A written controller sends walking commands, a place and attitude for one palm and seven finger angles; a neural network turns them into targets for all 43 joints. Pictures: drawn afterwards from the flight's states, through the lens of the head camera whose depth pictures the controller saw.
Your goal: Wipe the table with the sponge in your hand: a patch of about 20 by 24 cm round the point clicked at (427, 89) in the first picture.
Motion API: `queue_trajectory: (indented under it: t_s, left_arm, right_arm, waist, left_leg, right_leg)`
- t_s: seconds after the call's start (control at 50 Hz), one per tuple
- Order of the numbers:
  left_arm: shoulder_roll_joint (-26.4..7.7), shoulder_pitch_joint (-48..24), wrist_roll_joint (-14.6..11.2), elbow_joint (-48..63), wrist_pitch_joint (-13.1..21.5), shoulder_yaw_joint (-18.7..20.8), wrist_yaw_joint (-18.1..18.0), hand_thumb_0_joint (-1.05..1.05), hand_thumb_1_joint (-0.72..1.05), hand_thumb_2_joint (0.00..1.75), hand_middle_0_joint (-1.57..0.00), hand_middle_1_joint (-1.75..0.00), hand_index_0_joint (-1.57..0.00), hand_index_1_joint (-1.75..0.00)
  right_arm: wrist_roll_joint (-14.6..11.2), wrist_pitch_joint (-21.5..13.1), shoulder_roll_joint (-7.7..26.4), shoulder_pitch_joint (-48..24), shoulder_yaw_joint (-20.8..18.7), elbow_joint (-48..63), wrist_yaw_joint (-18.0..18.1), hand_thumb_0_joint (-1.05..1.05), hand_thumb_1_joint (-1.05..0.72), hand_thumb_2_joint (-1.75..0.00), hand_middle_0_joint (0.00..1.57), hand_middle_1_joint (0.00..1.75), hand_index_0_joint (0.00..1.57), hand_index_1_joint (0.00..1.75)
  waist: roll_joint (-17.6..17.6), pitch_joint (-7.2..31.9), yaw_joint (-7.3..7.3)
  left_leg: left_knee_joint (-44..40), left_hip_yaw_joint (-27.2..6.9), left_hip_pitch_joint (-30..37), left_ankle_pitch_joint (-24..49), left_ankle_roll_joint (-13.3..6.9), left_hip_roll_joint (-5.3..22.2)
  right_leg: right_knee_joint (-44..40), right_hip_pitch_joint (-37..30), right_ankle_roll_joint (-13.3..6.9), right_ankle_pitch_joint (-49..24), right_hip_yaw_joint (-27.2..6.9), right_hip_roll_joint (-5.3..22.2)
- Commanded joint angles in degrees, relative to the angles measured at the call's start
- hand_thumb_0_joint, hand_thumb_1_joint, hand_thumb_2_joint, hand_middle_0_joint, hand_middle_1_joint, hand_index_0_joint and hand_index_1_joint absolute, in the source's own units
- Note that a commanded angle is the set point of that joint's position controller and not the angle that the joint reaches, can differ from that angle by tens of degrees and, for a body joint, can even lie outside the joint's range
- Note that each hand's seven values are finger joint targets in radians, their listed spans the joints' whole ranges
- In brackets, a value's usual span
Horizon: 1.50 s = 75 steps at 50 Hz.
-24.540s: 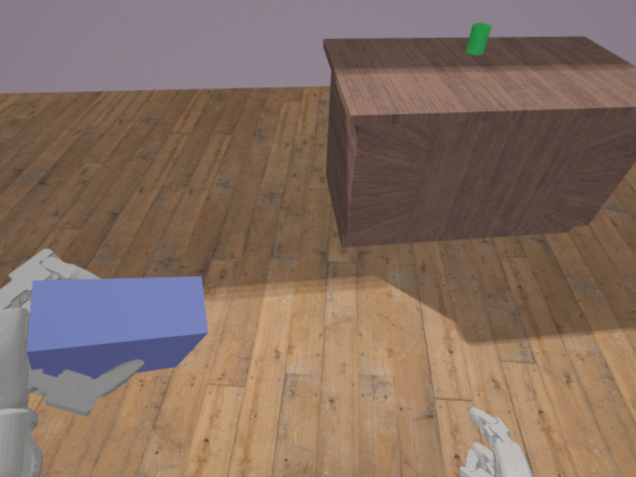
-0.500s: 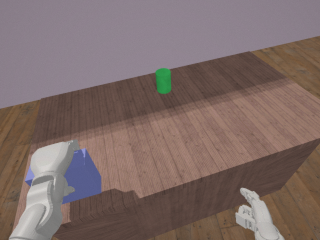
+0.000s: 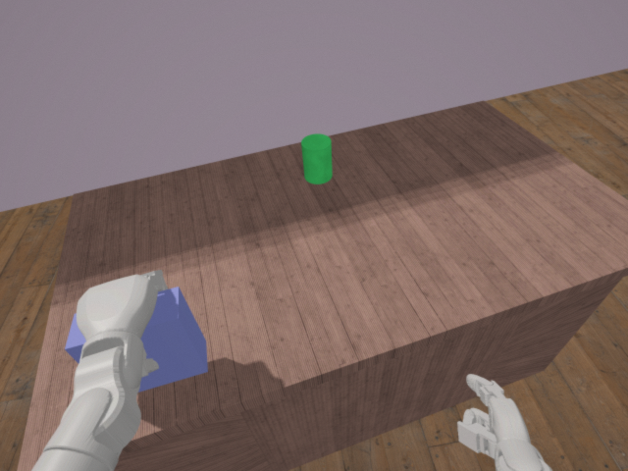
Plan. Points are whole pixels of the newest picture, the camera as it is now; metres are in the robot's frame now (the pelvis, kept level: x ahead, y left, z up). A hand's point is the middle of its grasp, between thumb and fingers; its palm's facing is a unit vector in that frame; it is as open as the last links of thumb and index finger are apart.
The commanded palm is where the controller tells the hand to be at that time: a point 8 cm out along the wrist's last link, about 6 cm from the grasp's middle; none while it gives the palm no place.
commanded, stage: move the sponge above the wiping area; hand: left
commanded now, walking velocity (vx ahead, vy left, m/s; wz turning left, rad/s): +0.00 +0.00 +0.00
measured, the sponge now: (151, 353) +0.25 +0.29 -0.01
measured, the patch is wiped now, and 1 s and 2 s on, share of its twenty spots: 0.00 0.00 0.05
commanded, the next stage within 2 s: lower the sponge onto the table in 0.74 s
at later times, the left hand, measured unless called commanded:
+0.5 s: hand (142, 323) +0.27 +0.29 +0.04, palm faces -0.03 -0.08 -1.00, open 9.9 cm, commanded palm +0.24 +0.28 +0.11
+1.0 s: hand (135, 330) +0.25 +0.29 +0.04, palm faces -0.06 -0.09 -0.99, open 9.9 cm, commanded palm +0.23 +0.28 +0.11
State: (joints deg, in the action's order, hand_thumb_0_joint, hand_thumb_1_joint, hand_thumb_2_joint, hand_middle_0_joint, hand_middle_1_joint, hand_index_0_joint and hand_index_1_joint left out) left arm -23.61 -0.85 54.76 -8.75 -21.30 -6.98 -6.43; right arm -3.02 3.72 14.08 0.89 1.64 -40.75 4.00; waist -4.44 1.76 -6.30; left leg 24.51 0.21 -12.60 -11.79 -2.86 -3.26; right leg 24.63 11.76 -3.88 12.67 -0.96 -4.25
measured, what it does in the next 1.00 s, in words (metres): stands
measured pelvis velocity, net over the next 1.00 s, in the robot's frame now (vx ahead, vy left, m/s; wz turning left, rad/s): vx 0.00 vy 0.00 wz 0.01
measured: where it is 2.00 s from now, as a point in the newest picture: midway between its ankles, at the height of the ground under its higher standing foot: outside the picture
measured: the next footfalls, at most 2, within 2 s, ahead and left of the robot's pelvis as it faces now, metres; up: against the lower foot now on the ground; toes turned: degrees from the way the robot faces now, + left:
none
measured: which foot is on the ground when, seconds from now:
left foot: down 0.00-1.00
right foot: down 0.00-1.00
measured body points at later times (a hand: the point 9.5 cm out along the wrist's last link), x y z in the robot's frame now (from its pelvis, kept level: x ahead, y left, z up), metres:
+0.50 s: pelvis +0.01 +0.00 +0.00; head +0.00 -0.04 +0.45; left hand +0.26 +0.29 +0.10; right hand +0.24 -0.22 -0.10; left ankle +0.01 +0.09 -0.74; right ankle +0.00 -0.08 -0.74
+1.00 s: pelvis +0.00 +0.00 +0.00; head +0.00 -0.04 +0.45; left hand +0.25 +0.29 +0.10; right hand +0.24 -0.22 -0.09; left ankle +0.01 +0.09 -0.74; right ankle +0.00 -0.08 -0.74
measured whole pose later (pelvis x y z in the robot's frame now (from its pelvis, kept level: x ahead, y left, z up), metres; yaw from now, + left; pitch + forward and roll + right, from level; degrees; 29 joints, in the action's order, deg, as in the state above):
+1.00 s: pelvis +0.00 +0.00 +0.00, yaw +0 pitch +0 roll +0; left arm -24.2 -0.6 53.8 -9.7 -22.9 -6.4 -5.4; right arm -3.5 4.6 14.7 0.8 1.6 -40.3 4.0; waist -4.4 2.1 -6.0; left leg 24.5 -0.3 -12.2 -12.1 -2.6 -3.1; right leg 24.2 11.1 -4.2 12.9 -0.7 -4.5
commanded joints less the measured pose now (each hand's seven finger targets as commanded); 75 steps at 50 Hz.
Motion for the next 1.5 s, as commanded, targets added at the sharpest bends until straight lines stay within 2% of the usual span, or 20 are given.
queue_trajectory:
  t_s: [0.0, 0.04, 0.08, 0.22, 0.32, 0.34, 0.38, 0.42, 0.56, 0.64, 0.68, 0.74, 0.86, 0.94, 0.96, 1.04, 1.14, 1.22, 1.44, 1.48]
  left_arm:
    - [-11.8, -15.5, 1.6, 9.3, -0.6, 7.0, -2.5, 0.00, 0.10, 1.30, -1.20, -1.60, -1.20, -1.60]
    - [-14.9, -17.0, 1.4, 9.4, -0.2, 9.2, -2.7, 0.00, 0.10, 1.30, -1.20, -1.60, -1.20, -1.60]
    - [-10.9, -20.0, 1.7, 9.5, 0.6, 5.4, -2.5, 0.00, 0.10, 1.30, -1.20, -1.60, -1.20, -1.60]
    - [-11.5, -20.2, 2.7, 10.7, 2.8, 6.3, -4.7, 0.00, 0.10, 1.30, -1.20, -1.60, -1.20, -1.60]
    - [-11.5, -14.1, 1.5, 8.5, -1.0, 7.7, -5.5, 0.00, 0.10, 1.30, -1.20, -1.60, -1.20, -1.60]
    - [-15.0, -13.9, 1.1, 8.5, -1.9, 10.8, -5.5, 0.00, 0.10, 1.30, -1.20, -1.60, -1.20, -1.60]
    - [-10.4, -14.1, 0.8, 10.2, -3.3, 6.3, -4.6, 0.00, 0.10, 1.30, -1.20, -1.60, -1.20, -1.60]
    - [-11.8, -13.1, 0.9, 9.8, -4.0, 7.0, -3.6, 0.00, 0.10, 1.30, -1.20, -1.60, -1.20, -1.60]
    - [-11.0, -17.8, 0.8, 13.5, -0.1, 5.0, -1.4, 0.00, 0.10, 1.30, -1.20, -1.60, -1.20, -1.60]
    - [-15.6, -19.4, 1.7, 13.4, 2.5, 9.3, -2.5, 0.00, 0.10, 1.30, -1.20, -1.60, -1.20, -1.60]
    - [-13.0, -19.5, 1.9, 12.7, 3.0, 7.5, -3.1, 0.00, 0.10, 1.30, -1.20, -1.60, -1.20, -1.60]
    - [-16.0, -16.8, 1.4, 12.8, 2.3, 10.8, -3.9, 0.00, 0.10, 1.30, -1.20, -1.60, -1.20, -1.60]
    - [-11.6, -12.6, 0.3, 10.6, -1.6, 7.2, -2.1, 0.00, 0.10, 1.30, -1.20, -1.60, -1.20, -1.60]
    - [-15.9, -16.2, 0.9, 11.6, -1.2, 9.6, -1.3, 0.00, 0.10, 1.30, -1.20, -1.60, -1.20, -1.60]
    - [-11.6, -16.4, 0.6, 12.7, -0.4, 6.0, -1.0, 0.00, 0.10, 1.30, -1.20, -1.60, -1.20, -1.60]
    - [-15.3, -17.0, 1.4, 13.5, 2.3, 9.4, -2.0, 0.00, 0.10, 1.30, -1.20, -1.60, -1.20, -1.60]
    - [-14.9, -16.3, 1.7, 11.9, 2.3, 10.1, -3.7, 0.00, 0.10, 1.30, -1.20, -1.60, -1.20, -1.60]
    - [-9.2, -15.6, 1.4, 9.8, 0.9, 5.1, -3.8, 0.00, 0.10, 1.30, -1.20, -1.60, -1.20, -1.60]
    - [-13.4, -14.2, 2.6, 10.6, 0.8, 9.2, -5.5, 0.00, 0.10, 1.30, -1.20, -1.60, -1.20, -1.60]
    - [-10.0, -14.2, 2.4, 9.0, 0.5, 6.5, -5.5, 0.00, 0.10, 1.30, -1.20, -1.60, -1.20, -1.60]
  right_arm:
    - [0.1, -3.1, 6.6, -11.1, -2.1, 9.4, 0.4, 0.00, -0.90, -0.90, 0.20, 0.30, 0.20, 0.30]
    - [0.2, -3.0, 7.1, -10.8, -2.2, 9.2, 0.8, 0.00, -0.90, -0.90, 0.20, 0.30, 0.20, 0.30]
    - [-0.1, -3.3, 6.5, -10.3, -2.3, 9.4, 0.9, 0.00, -0.90, -0.90, 0.20, 0.30, 0.20, 0.30]
    - [0.3, -4.1, 6.5, -9.2, -3.1, 9.2, 0.5, 0.00, -0.90, -0.90, 0.20, 0.30, 0.20, 0.30]
    - [0.0, -3.1, 6.7, -10.5, -2.7, 9.5, -0.2, 0.00, -0.90, -0.90, 0.20, 0.30, 0.20, 0.30]
    - [0.0, -2.6, 7.3, -11.1, -2.7, 9.0, -0.2, 0.00, -0.90, -0.90, 0.20, 0.30, 0.20, 0.30]
    - [-0.3, -2.5, 6.6, -11.8, -2.3, 10.3, -0.3, 0.00, -0.90, -0.90, 0.20, 0.30, 0.20, 0.30]
    - [-0.4, -2.1, 7.0, -12.1, -2.1, 10.1, -0.3, 0.00, -0.90, -0.90, 0.20, 0.30, 0.20, 0.30]
    - [0.0, -2.7, 6.5, -10.7, -2.3, 10.1, 0.7, 0.00, -0.90, -0.90, 0.20, 0.30, 0.20, 0.30]
    - [0.5, -3.2, 6.7, -10.4, -2.4, 9.2, 1.1, 0.00, -0.90, -0.90, 0.20, 0.30, 0.20, 0.30]
    - [0.3, -3.5, 6.2, -10.4, -2.4, 9.1, 1.0, 0.00, -0.90, -0.90, 0.20, 0.30, 0.20, 0.30]
    - [0.3, -3.4, 6.9, -10.7, -2.7, 9.0, 0.7, 0.00, -0.90, -0.90, 0.20, 0.30, 0.20, 0.30]
    - [-0.1, -2.3, 6.8, -12.1, -2.1, 10.0, 0.2, 0.00, -0.90, -0.90, 0.20, 0.30, 0.20, 0.30]
    - [0.0, -2.1, 7.4, -12.3, -2.1, 9.8, 0.7, 0.00, -0.90, -0.90, 0.20, 0.30, 0.20, 0.30]
    - [-0.1, -2.5, 6.5, -11.6, -2.2, 10.6, 0.8, 0.00, -0.90, -0.90, 0.20, 0.30, 0.20, 0.30]
    - [0.4, -3.2, 6.8, -10.8, -2.4, 9.7, 0.9, 0.00, -0.90, -0.90, 0.20, 0.30, 0.20, 0.30]
    - [0.3, -3.6, 6.9, -11.0, -2.7, 9.2, 0.7, 0.00, -0.90, -0.90, 0.20, 0.30, 0.20, 0.30]
    - [-0.1, -3.6, 6.6, -10.9, -2.8, 9.3, 0.2, 0.00, -0.90, -0.90, 0.20, 0.30, 0.20, 0.30]
    - [0.5, -2.9, 7.1, -11.1, -2.9, 9.3, 0.0, 0.00, -0.90, -0.90, 0.20, 0.30, 0.20, 0.30]
    - [0.1, -3.0, 6.5, -11.2, -2.7, 9.4, 0.0, 0.00, -0.90, -0.90, 0.20, 0.30, 0.20, 0.30]
  waist:
    - [2.7, 11.7, 0.24]
    - [1.8, 11.9, 0.33]
    - [1.9, 12.3, 1.33]
    - [0.2, 16.5, 0.40]
    - [3.3, 14.2, -0.48]
    - [3.4, 13.3, -0.89]
    - [3.4, 13.8, -0.20]
    - [4.2, 13.8, -0.16]
    - [1.5, 12.4, 1.71]
    - [1.2, 13.2, 0.86]
    - [0.2, 13.4, 0.92]
    - [-0.2, 14.8, 0.00]
    - [3.2, 12.6, 0.24]
    - [2.5, 11.9, 0.24]
    - [1.4, 12.4, 1.06]
    - [-0.1, 13.0, 0.39]
    - [0.4, 12.6, -0.16]
    - [1.4, 12.1, 0.59]
    - [1.6, 14.1, -0.67]
    - [2.5, 12.3, 0.04]
  left_leg:
    - [-1.8, -6.1, 4.1, 10.1, 1.0, 0.8]
    - [-1.8, -6.1, 3.8, 8.8, 0.8, 0.6]
    - [-1.5, -6.0, 4.4, 9.2, 0.8, 0.9]
    - [-0.8, -6.7, 6.3, 13.3, 1.6, 1.3]
    - [-1.5, -5.9, 3.5, 13.8, 1.7, 1.0]
    - [-1.7, -6.0, 3.0, 12.4, 1.5, 0.6]
    - [-1.6, -5.4, 3.4, 12.8, 1.1, 0.6]
    - [-1.4, -5.7, 3.5, 13.4, 0.9, 0.4]
    - [-0.5, -5.6, 5.4, 11.3, -0.1, 0.5]
    - [-0.3, -5.8, 5.8, 11.6, 0.1, 0.3]
    - [-0.7, -5.9, 6.0, 11.7, 0.4, 0.5]
    - [-0.9, -5.8, 5.8, 13.0, 0.8, 0.4]
    - [-1.5, -5.4, 3.7, 11.9, 0.6, 0.3]
    - [-1.5, -5.9, 4.1, 9.8, 0.3, 0.0]
    - [-1.4, -5.4, 4.4, 9.7, 0.0, 0.3]
    - [-1.4, -6.2, 5.4, 10.1, 0.4, 0.5]
    - [-2.1, -6.5, 5.1, 10.1, 0.9, 0.8]
    - [-2.4, -6.4, 5.0, 9.8, 1.2, 1.3]
    - [-1.4, -6.5, 4.5, 11.1, 1.1, 0.8]
    - [-1.3, -6.4, 3.9, 10.3, 1.0, 0.9]
  right_leg:
    - [-3.4, -2.2, -1.2, -9.1, -7.2, 2.5]
    - [-3.6, -2.5, -1.4, -7.9, -8.3, 2.2]
    - [-3.3, -1.1, -1.1, -8.0, -7.1, 2.4]
    - [-1.8, -2.2, -1.5, -11.1, -6.7, 2.2]
    - [-1.9, -4.8, -1.3, -13.9, -6.9, 2.7]
    - [-2.3, -5.3, -1.5, -13.1, -8.3, 2.4]
    - [-2.1, -5.6, -1.1, -14.2, -7.3, 2.8]
    - [-2.1, -6.1, -1.1, -15.6, -7.8, 2.9]
    - [-3.3, -3.3, -1.0, -13.2, -7.9, 2.6]
    - [-3.6, -3.5, -1.4, -13.4, -9.4, 2.5]
    - [-3.6, -3.0, -1.3, -12.4, -8.2, 2.6]
    - [-3.1, -5.0, -1.7, -14.5, -9.2, 2.6]
    - [-3.2, -5.4, -1.0, -14.7, -7.8, 3.0]
    - [-4.0, -4.3, -1.2, -11.4, -9.3, 2.7]
    - [-3.6, -4.2, -0.9, -11.0, -7.7, 2.9]
    - [-3.9, -3.5, -1.5, -10.1, -8.7, 2.4]
    - [-4.0, -3.0, -1.6, -8.8, -8.5, 2.3]
    - [-3.8, -1.5, -1.3, -7.8, -6.7, 2.4]
    - [-2.7, -3.5, -1.7, -11.1, -8.3, 2.1]
    - [-3.0, -2.2, -1.4, -10.1, -7.3, 2.2]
